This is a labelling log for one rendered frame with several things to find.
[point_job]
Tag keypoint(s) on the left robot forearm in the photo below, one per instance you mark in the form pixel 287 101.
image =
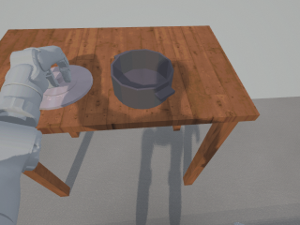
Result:
pixel 22 91

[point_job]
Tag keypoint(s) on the lid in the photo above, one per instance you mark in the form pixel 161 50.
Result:
pixel 67 92

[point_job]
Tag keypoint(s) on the knob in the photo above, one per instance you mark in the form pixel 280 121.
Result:
pixel 58 76

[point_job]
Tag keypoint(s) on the left robot hand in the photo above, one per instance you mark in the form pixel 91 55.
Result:
pixel 57 56

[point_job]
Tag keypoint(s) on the robot left upper arm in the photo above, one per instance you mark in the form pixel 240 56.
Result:
pixel 19 152

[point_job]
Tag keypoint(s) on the pot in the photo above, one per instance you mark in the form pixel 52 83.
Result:
pixel 142 79

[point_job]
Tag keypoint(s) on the table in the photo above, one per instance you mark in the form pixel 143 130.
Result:
pixel 207 88

